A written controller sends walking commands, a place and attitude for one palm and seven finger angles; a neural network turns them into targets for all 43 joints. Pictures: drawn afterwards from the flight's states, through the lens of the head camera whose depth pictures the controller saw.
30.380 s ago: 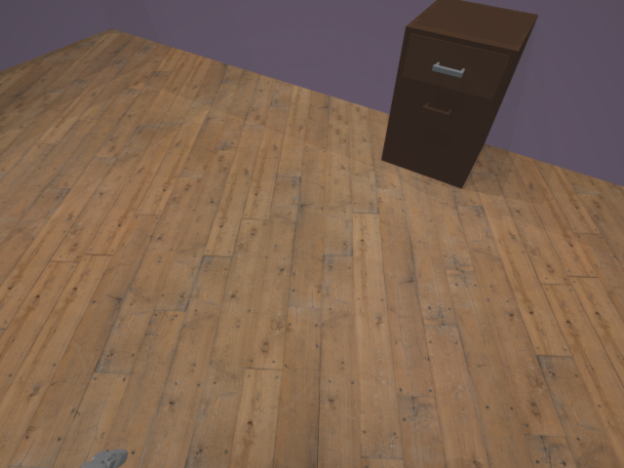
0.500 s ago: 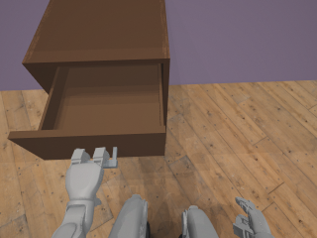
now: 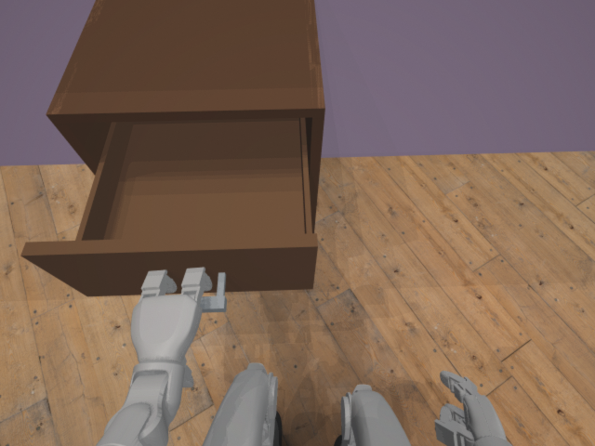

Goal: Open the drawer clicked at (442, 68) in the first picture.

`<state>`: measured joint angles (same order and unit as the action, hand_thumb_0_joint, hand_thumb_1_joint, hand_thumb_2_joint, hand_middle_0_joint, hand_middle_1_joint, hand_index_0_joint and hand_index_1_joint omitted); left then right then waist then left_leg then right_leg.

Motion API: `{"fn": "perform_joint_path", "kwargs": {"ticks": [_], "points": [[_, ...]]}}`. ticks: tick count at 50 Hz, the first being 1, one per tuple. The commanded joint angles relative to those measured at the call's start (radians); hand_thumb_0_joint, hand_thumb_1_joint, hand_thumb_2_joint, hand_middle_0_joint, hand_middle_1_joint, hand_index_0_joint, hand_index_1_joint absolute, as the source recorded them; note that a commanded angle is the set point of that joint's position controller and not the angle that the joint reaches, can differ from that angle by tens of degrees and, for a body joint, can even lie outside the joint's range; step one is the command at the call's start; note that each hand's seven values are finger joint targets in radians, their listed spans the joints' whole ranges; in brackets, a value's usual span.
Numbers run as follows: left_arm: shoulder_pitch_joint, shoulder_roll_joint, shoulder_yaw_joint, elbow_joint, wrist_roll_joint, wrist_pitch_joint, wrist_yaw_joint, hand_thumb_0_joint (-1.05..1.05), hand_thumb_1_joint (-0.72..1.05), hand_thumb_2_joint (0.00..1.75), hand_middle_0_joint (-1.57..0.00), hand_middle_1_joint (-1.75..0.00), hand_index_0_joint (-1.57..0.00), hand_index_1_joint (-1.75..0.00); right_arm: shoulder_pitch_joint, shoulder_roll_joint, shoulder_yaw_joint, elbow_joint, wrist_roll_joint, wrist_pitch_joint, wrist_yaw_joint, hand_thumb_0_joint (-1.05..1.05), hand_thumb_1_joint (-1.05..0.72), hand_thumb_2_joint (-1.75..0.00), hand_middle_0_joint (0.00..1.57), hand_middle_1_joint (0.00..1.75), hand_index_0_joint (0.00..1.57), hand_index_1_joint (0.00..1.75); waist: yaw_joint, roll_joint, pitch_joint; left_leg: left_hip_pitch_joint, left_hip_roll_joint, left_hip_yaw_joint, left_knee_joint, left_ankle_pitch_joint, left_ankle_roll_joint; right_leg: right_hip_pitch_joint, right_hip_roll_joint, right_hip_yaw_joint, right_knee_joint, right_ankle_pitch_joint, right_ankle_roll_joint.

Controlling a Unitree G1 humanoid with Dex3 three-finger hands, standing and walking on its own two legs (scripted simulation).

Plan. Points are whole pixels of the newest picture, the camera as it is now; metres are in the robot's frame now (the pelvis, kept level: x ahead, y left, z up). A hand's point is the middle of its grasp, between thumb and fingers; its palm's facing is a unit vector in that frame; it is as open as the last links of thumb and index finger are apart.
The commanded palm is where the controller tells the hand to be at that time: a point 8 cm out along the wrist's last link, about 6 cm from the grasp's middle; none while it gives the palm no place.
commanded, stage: lift the hand off the handle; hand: left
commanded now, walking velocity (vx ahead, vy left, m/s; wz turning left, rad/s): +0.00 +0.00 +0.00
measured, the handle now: (185, 292) +0.32 +0.20 -0.07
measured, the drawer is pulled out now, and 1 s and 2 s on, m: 0.23 0.23 0.23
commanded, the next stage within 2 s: none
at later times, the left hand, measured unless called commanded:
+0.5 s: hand (175, 321) +0.28 +0.20 -0.04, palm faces -0.04 -0.10 -0.99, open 13.7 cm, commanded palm +0.26 +0.19 +0.01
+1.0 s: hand (171, 313) +0.28 +0.19 -0.01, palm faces -0.03 -0.11 -0.99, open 13.7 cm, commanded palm +0.26 +0.18 +0.05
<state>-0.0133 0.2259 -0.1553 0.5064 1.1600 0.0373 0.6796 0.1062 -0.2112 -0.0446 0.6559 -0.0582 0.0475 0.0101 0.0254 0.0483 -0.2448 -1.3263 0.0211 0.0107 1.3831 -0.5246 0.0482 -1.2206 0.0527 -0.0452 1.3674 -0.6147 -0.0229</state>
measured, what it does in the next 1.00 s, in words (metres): rises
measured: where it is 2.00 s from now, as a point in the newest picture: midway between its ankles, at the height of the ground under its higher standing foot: outside the picture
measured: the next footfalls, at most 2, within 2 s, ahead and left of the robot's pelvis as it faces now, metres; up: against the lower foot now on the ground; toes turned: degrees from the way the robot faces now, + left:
none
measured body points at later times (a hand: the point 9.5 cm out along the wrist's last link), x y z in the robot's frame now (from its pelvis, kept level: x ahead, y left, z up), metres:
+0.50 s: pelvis +0.01 +0.01 +0.03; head +0.10 +0.01 +0.47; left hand +0.27 +0.20 +0.01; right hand +0.19 -0.23 -0.08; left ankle +0.06 +0.09 -0.59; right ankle +0.01 -0.11 -0.59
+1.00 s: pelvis +0.02 +0.00 +0.06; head +0.09 -0.01 +0.50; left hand +0.27 +0.19 +0.05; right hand +0.19 -0.23 -0.06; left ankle +0.06 +0.09 -0.59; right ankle +0.01 -0.11 -0.59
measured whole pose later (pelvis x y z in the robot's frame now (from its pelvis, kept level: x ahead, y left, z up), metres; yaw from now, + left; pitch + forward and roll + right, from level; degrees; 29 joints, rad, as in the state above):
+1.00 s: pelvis +0.02 +0.00 +0.06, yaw +0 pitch +19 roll -2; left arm 0.10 0.22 -0.21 0.39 1.13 0.10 0.62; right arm 0.16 -0.22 -0.03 0.60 -0.04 0.10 0.02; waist 0.02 0.06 -0.21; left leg -1.00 0.02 0.03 1.13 -0.47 0.05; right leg -0.90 0.05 -0.02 1.11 -0.55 -0.02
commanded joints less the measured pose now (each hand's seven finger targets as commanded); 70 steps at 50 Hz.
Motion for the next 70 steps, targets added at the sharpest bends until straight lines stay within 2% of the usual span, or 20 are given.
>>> {"fn": "perform_joint_path", "kwargs": {"ticks": [1,8,11,15,16,17,21,24,26,30,36,38,44,46,47,51,59,61,66,70], "points": [[-0.150,0.134,0.077,-0.218,-0.007,0.013,0.055,0.00,-0.50,0.30,-0.30,-1.20,-0.30,-1.20,-0.008,-0.130,-0.043,-0.132,-0.003,-0.033,-0.015,0.00,-0.90,-0.90,0.20,0.30,0.20,0.30,-0.020,0.002,-0.377,0.483,-0.013,-0.047,-0.194,0.211,-0.011,0.097,0.014,0.009,-0.243,0.218,-0.037],[-0.126,0.088,0.023,-0.236,-0.013,0.031,0.046,0.00,-0.50,0.30,-0.30,-1.20,-0.30,-1.20,-0.008,-0.130,-0.040,-0.140,0.000,-0.028,-0.015,0.00,-0.90,-0.90,0.20,0.30,0.20,0.30,-0.037,-0.006,-0.351,0.533,-0.010,-0.049,-0.230,0.224,-0.011,0.120,0.014,-0.002,-0.274,0.229,-0.037],[-0.096,0.095,0.028,-0.231,-0.011,0.041,0.040,0.00,-0.50,0.30,-0.30,-1.20,-0.30,-1.20,-0.006,-0.131,-0.039,-0.146,0.001,-0.023,-0.013,0.00,-0.90,-0.90,0.20,0.30,0.20,0.30,-0.027,-0.005,-0.346,0.546,-0.010,-0.048,-0.249,0.241,-0.011,0.143,0.013,-0.001,-0.289,0.243,-0.040],[-0.103,0.077,0.005,-0.232,-0.013,0.043,0.031,0.00,-0.50,0.30,-0.30,-1.20,-0.30,-1.20,-0.006,-0.130,-0.037,-0.153,0.003,-0.017,-0.013,0.00,-0.90,-0.90,0.20,0.30,0.20,0.30,-0.035,-0.021,-0.325,0.562,-0.012,-0.045,-0.265,0.236,-0.009,0.165,0.012,-0.002,-0.307,0.245,-0.039],[-0.092,0.102,0.030,-0.238,-0.008,0.044,0.031,0.00,-0.50,0.30,-0.30,-1.20,-0.30,-1.20,-0.005,-0.133,-0.037,-0.154,0.004,-0.016,-0.013,0.00,-0.90,-0.90,0.20,0.30,0.20,0.30,-0.021,0.002,-0.324,0.574,-0.008,-0.051,-0.276,0.250,-0.013,0.165,0.014,-0.002,-0.307,0.247,-0.043],[-0.088,0.074,0.003,-0.238,-0.012,0.046,0.028,0.00,-0.50,0.30,-0.30,-1.20,-0.30,-1.20,-0.004,-0.131,-0.037,-0.158,0.004,-0.014,-0.012,0.00,-0.90,-0.90,0.20,0.30,0.20,0.30,-0.035,-0.006,-0.320,0.582,-0.011,-0.046,-0.276,0.252,-0.010,0.176,0.013,-0.003,-0.315,0.256,-0.041],[-0.073,0.094,0.020,-0.243,-0.007,0.045,0.023,0.00,-0.50,0.30,-0.30,-1.20,-0.30,-1.20,-0.006,-0.133,-0.035,-0.163,0.005,-0.006,-0.011,0.00,-0.90,-0.90,0.20,0.30,0.20,0.30,-0.025,-0.013,-0.306,0.589,-0.009,-0.045,-0.293,0.254,-0.009,0.194,0.014,0.000,-0.331,0.258,-0.042],[-0.096,0.075,-0.002,-0.242,-0.012,0.048,0.018,0.00,-0.50,0.30,-0.30,-1.20,-0.30,-1.20,-0.009,-0.131,-0.034,-0.168,0.008,-0.003,-0.009,0.00,-0.90,-0.90,0.20,0.30,0.20,0.30,-0.035,-0.007,-0.275,0.597,-0.011,-0.043,-0.305,0.232,-0.008,0.196,0.013,-0.001,-0.347,0.244,-0.042],[-0.072,0.101,0.025,-0.246,-0.011,0.049,0.018,0.00,-0.50,0.30,-0.30,-1.20,-0.30,-1.20,-0.003,-0.133,-0.034,-0.173,0.007,0.000,-0.010,0.00,-0.90,-0.90,0.20,0.30,0.20,0.30,-0.022,-0.009,-0.293,0.603,-0.013,-0.040,-0.313,0.251,-0.009,0.222,0.014,0.004,-0.352,0.262,-0.042],[-0.106,0.080,-0.003,-0.257,-0.015,0.048,0.012,0.00,-0.50,0.30,-0.30,-1.20,-0.30,-1.20,-0.005,-0.131,-0.033,-0.177,0.011,0.003,-0.009,0.00,-0.90,-0.90,0.20,0.30,0.20,0.30,-0.037,-0.012,-0.276,0.629,-0.012,-0.041,-0.327,0.244,-0.008,0.225,0.013,0.001,-0.366,0.256,-0.040],[-0.077,0.098,0.013,-0.291,-0.021,0.043,0.007,0.00,-0.50,0.30,-0.30,-1.20,-0.30,-1.20,0.002,-0.132,-0.034,-0.186,0.011,0.003,-0.009,0.00,-0.90,-0.90,0.20,0.30,0.20,0.30,-0.029,-0.002,-0.285,0.665,-0.010,-0.041,-0.345,0.291,-0.010,0.267,0.015,0.007,-0.384,0.298,-0.042],[-0.072,0.065,-0.021,-0.301,-0.020,0.045,0.005,0.00,-0.50,0.30,-0.30,-1.20,-0.30,-1.20,0.000,-0.130,-0.034,-0.189,0.011,0.004,-0.007,0.00,-0.90,-0.90,0.20,0.30,0.20,0.30,-0.035,-0.004,-0.286,0.682,-0.012,-0.036,-0.349,0.300,-0.007,0.275,0.013,0.003,-0.391,0.309,-0.040],[-0.047,0.088,0.002,-0.294,-0.025,0.058,-0.004,0.00,-0.50,0.30,-0.30,-1.20,-0.30,-1.20,0.004,-0.129,-0.033,-0.191,0.016,0.010,-0.007,0.00,-0.90,-0.90,0.20,0.30,0.20,0.30,-0.032,-0.030,-0.246,0.681,-0.015,-0.029,-0.375,0.291,-0.007,0.323,0.014,0.013,-0.421,0.328,-0.039],[-0.028,0.112,0.022,-0.321,-0.023,0.057,-0.005,0.00,-0.50,0.30,-0.30,-1.20,-0.30,-1.20,0.006,-0.131,-0.033,-0.198,0.014,0.013,-0.006,0.00,-0.90,-0.90,0.20,0.30,0.20,0.30,-0.018,-0.015,-0.274,0.695,-0.016,-0.025,-0.382,0.314,-0.008,0.348,0.014,0.021,-0.425,0.351,-0.041],[-0.010,0.084,-0.002,-0.317,-0.029,0.061,-0.008,0.00,-0.50,0.30,-0.30,-1.20,-0.30,-1.20,0.004,-0.126,-0.034,-0.200,0.018,0.012,-0.006,0.00,-0.90,-0.90,0.20,0.30,0.20,0.30,-0.026,-0.014,-0.268,0.709,-0.016,-0.021,-0.386,0.319,-0.006,0.362,0.013,0.017,-0.431,0.363,-0.040],[-0.001,0.093,0.007,-0.305,-0.034,0.068,-0.019,0.00,-0.50,0.30,-0.30,-1.20,-0.30,-1.20,0.003,-0.129,-0.029,-0.202,0.019,0.017,-0.002,0.00,-0.90,-0.90,0.20,0.30,0.20,0.30,-0.031,-0.047,-0.225,0.700,-0.016,-0.022,-0.405,0.303,-0.005,0.372,0.014,0.022,-0.456,0.358,-0.038],[0.038,0.066,-0.032,-0.349,-0.043,0.071,-0.038,0.00,-0.50,0.30,-0.30,-1.20,-0.30,-1.20,-0.005,-0.124,-0.030,-0.227,0.028,0.022,0.007,0.00,-0.90,-0.90,0.20,0.30,0.20,0.30,-0.022,-0.018,-0.205,0.756,-0.019,-0.015,-0.445,0.313,-0.004,0.413,0.012,0.020,-0.488,0.359,-0.042],[0.024,0.105,0.009,-0.335,-0.041,0.072,-0.039,0.00,-0.50,0.30,-0.30,-1.20,-0.30,-1.20,0.003,-0.130,-0.028,-0.219,0.025,0.025,0.005,0.00,-0.90,-0.90,0.20,0.30,0.20,0.30,-0.026,-0.057,-0.192,0.739,-0.018,-0.015,-0.449,0.302,-0.004,0.422,0.012,0.026,-0.498,0.362,-0.038],[0.059,0.116,0.024,-0.351,-0.039,0.076,-0.041,0.00,-0.50,0.30,-0.30,-1.20,-0.30,-1.20,-0.006,-0.127,-0.027,-0.231,0.030,0.026,0.009,0.00,-0.90,-0.90,0.20,0.30,0.20,0.30,-0.011,-0.043,-0.182,0.749,-0.024,-0.007,-0.467,0.308,-0.005,0.463,0.010,0.039,-0.514,0.390,-0.039],[-0.002,0.110,0.008,-0.346,-0.048,0.078,-0.056,0.00,-0.50,0.30,-0.30,-1.20,-0.30,-1.20,-0.011,-0.125,-0.025,-0.224,0.034,0.022,0.005,0.00,-0.90,-0.90,0.20,0.30,0.20,0.30,-0.033,-0.060,-0.153,0.744,-0.026,-0.002,-0.477,0.269,0.000,0.467,0.004,0.045,-0.540,0.364,-0.029]]}}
